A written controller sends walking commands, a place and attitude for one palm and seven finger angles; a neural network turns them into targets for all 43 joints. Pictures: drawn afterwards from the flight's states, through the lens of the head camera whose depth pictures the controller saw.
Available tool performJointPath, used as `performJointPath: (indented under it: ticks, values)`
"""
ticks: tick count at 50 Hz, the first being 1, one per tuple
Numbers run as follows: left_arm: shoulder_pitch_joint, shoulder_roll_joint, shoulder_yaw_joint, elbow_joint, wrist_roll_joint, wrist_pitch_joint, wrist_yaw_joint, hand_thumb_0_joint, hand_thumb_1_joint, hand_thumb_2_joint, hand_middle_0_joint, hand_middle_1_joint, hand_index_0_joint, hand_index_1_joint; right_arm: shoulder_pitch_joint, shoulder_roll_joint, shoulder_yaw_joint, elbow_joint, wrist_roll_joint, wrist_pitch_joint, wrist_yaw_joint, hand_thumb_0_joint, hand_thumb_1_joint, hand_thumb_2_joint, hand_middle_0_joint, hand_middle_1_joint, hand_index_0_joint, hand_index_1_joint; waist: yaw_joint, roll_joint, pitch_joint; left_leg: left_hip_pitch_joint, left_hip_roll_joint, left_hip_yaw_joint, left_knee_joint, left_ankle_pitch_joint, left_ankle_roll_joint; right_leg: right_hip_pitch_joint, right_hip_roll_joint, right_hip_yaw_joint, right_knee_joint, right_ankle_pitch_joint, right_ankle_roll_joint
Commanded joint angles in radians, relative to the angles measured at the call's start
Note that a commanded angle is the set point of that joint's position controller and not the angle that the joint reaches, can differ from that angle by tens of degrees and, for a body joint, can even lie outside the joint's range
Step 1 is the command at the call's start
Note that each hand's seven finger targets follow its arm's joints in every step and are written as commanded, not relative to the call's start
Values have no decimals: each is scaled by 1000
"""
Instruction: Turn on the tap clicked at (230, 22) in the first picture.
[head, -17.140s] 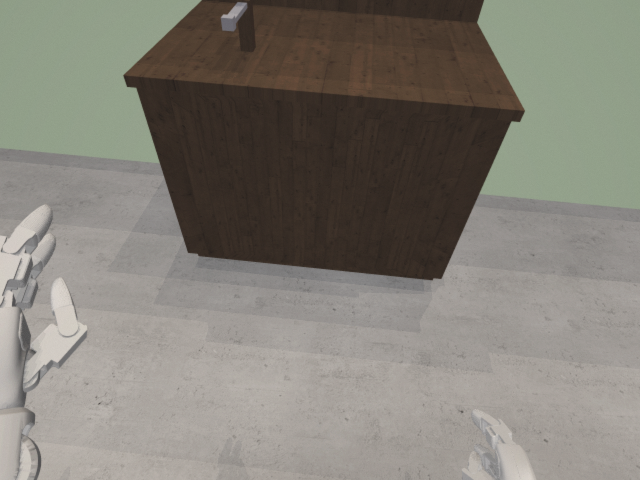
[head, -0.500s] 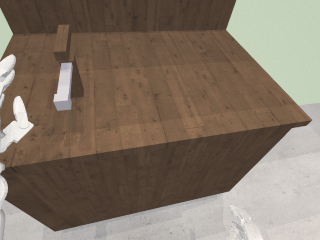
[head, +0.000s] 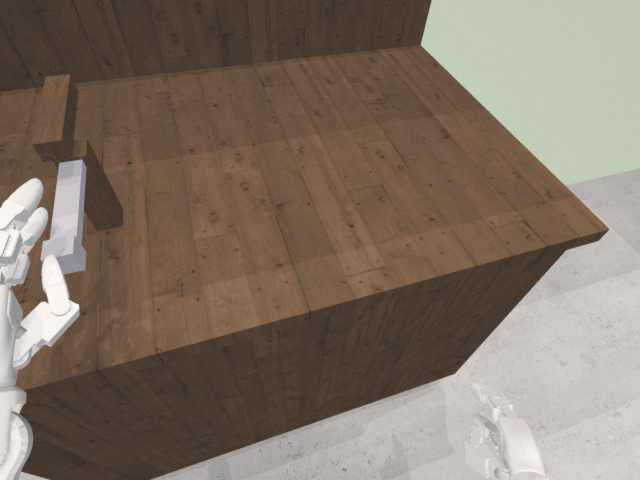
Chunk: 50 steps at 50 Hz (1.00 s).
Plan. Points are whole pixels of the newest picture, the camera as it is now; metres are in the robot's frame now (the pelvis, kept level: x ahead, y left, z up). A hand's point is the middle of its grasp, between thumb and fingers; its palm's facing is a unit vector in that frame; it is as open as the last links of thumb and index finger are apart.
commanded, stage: look again from close up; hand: left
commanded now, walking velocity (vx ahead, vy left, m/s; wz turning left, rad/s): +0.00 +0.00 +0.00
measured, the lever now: (64, 255) +0.28 +0.29 +0.15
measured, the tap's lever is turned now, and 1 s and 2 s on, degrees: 0 1 0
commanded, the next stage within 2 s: shuffle to correct the standing spot in 0.36 s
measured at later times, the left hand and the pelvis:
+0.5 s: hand (44, 331) +0.20 +0.27 +0.15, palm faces +0.40 -0.84 -0.37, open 7.4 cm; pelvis -0.01 +0.01 +0.00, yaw +1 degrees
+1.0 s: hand (95, 391) +0.16 +0.20 +0.16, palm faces +0.34 -0.83 -0.43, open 7.4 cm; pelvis -0.06 -0.04 -0.01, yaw +1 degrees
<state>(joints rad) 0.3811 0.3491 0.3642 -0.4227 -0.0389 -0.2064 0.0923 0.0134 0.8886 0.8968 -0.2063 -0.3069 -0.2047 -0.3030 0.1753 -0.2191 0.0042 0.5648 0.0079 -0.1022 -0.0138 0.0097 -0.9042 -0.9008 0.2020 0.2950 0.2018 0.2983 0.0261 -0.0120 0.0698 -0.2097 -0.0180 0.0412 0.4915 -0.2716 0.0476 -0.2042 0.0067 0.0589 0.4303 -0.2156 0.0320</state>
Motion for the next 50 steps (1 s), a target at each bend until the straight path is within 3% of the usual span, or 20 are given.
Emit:
performJointPath:
  ticks: [1, 3, 4, 10, 16, 18, 19, 23, 24, 28, 29, 33, 34, 37, 41, 44, 45, 48, 49, 50]
  values:
    - [-49, 195, 115, -251, -1, -63, 20, 0, 900, 900, -200, -300, -200, -300, -88, -99, -36, -168, 6, -51, -12, 0, -900, -900, 200, 300, 200, 300, 5, 60, -196, 78, 68, -40, -65, 304, -35, 65, -46, -3, -32, 307, -51]
    - [-44, 220, 143, -279, -3, -62, 25, 0, 900, 900, -200, -300, -200, -300, -98, -99, -34, -171, 7, -47, -14, 0, -900, -900, 200, 300, 200, 300, 4, 84, -207, 90, 67, -39, -67, 328, -38, 70, -44, -7, -26, 317, -52]
    - [-28, 185, 118, -253, -6, -60, 22, 0, 900, 900, -200, -300, -200, -300, -89, -96, -33, -171, 6, -44, -13, 0, -900, -900, 200, 300, 200, 300, 4, 76, -206, 86, 71, -42, -67, 326, -36, 73, -44, -18, -29, 304, -50]
    - [-29, 185, 107, -270, -7, -48, 19, 0, 900, 900, -200, -300, -200, -300, -85, -99, -35, -176, 9, -38, -13, 0, -900, -900, 200, 300, 200, 300, 4, 97, -209, 98, 83, -50, -80, 357, -41, 75, -37, -31, -29, 302, -45]
    - [-54, 170, 85, -248, -4, -39, 19, 0, 900, 900, -200, -300, -200, -300, -83, -101, -33, -171, 11, -34, -16, 0, -900, -900, 200, 300, 200, 300, 1, 63, -175, 47, 81, -66, -123, 202, -40, 87, -36, -34, -53, 229, -45]
    - [-67, 197, 105, -271, 2, -38, 23, 0, 900, 900, -200, -300, -200, -300, -101, -101, -31, -173, 14, -36, -18, 0, -900, -900, 200, 300, 200, 300, 4, 92, -168, 43, 80, -68, -141, 170, -41, 85, -32, -35, -51, 211, -44]
    - [-68, 166, 79, -257, 1, -40, 20, 0, 900, 900, -200, -300, -200, -300, -88, -102, -30, -170, 11, -35, -18, 0, -900, -900, 200, 300, 200, 300, 3, 96, -166, 31, 83, -76, -147, 159, -40, 91, -32, -44, -50, 196, -44]
    - [-66, 195, 106, -259, 7, -41, 26, 0, 900, 900, -200, -300, -200, -300, -100, -101, -30, -169, 15, -41, -19, 0, -900, -900, 200, 300, 200, 300, 6, 79, -157, 14, 85, -84, -167, 89, -38, 102, -30, -40, -57, 163, -42]
    - [-69, 162, 76, -250, 3, -41, 22, 0, 900, 900, -200, -300, -200, -300, -89, -97, -28, -172, 14, -39, -20, 0, -900, -900, 200, 300, 200, 300, 5, 74, -141, 5, 89, -94, -177, 101, -41, 94, -24, -46, -63, 161, -41]
    - [-78, 204, 117, -283, 3, -43, 26, 0, 900, 900, -200, -300, -200, -300, -94, -94, -33, -180, 22, -47, -22, 0, -900, -900, 200, 300, 200, 300, 11, 115, -147, 21, 122, -99, -181, 228, -55, 87, -8, -56, -17, 190, -31]
    - [-72, 170, 89, -270, 0, -44, 20, 0, 900, 900, -200, -300, -200, -300, -79, -93, -34, -183, 19, -44, -19, 0, -900, -900, 200, 300, 200, 300, 12, 121, -152, 22, 137, -104, -180, 270, -54, 82, -7, -65, 4, 175, -31]
    - [-47, 199, 124, -304, 4, -50, 19, 0, 900, 900, -200, -300, -200, -300, -77, -87, -40, -189, 17, -55, -5, 0, -900, -900, 200, 300, 200, 300, 17, 175, -172, 44, 194, -117, -162, 359, -37, 36, -4, -70, 66, 64, -30]
    - [-26, 166, 97, -288, -1, -49, 14, 0, 900, 900, -200, -300, -200, -300, -64, -86, -40, -190, 13, -52, -1, 0, -900, -900, 200, 300, 200, 300, 15, 152, -176, 48, 205, -124, -145, 382, -29, 27, -9, -71, 56, 45, -30]
    - [-17, 183, 118, -330, 0, -67, 10, 0, 900, 900, -200, -300, -200, -300, -56, -88, -47, -197, 10, -63, 6, 0, -900, -900, 200, 300, 200, 300, 17, 149, -170, 13, 233, -126, -100, 390, -17, 32, -15, -69, 54, 77, -40]
    - [20, 194, 146, -330, -11, -80, 0, 0, 900, 900, -200, -300, -200, -300, -56, -88, -53, -203, 7, -63, 7, 0, -900, -900, 200, 300, 200, 300, 17, 116, -165, -70, 210, -103, -38, 243, -14, 45, -30, -34, 27, 193, -57]
    - [39, 198, 152, -327, -29, -89, -5, 0, 900, 900, -200, -300, -200, -300, -28, -79, -62, -190, 1, -61, -4, 0, -900, -900, 200, 300, 200, 300, -5, -31, -174, -33, 91, -32, 86, 55, -49, -68, -107, 74, -73, 319, -109]
    - [23, 211, 155, -356, -32, -98, -4, 0, 900, 900, -200, -300, -200, -300, -19, -77, -70, -186, 5, -68, -10, 0, -900, -900, 200, 300, 200, 300, -12, -52, -185, -1, 48, -11, 143, -22, -59, -123, -150, 113, -101, 297, -135]
    - [69, 239, 183, -320, -33, -72, 34, 0, 900, 900, -200, -300, -200, -300, -25, -70, -60, -152, 8, -59, -24, 0, -900, -900, 200, 300, 200, 300, -13, -63, -226, 66, 3, -33, 263, -113, -58, -238, -258, 253, -213, -90, -181]
    - [80, 199, 143, -300, -31, -58, 41, 0, 900, 900, -200, -300, -200, -300, -32, -62, -48, -145, 4, -50, -25, 0, -900, -900, 200, 300, 200, 300, -18, -71, -217, 45, 10, -44, 201, -104, -50, -199, -254, 228, -200, -130, -174]
    - [67, 218, 160, -300, -26, -50, 52, 0, 900, 900, -200, -300, -200, -300, -45, -74, -47, -142, 5, -51, -31, 0, -900, -900, 200, 300, 200, 300, -14, -77, -209, 41, 12, -51, 117, -101, -44, -175, -228, 207, -180, -153, -157]
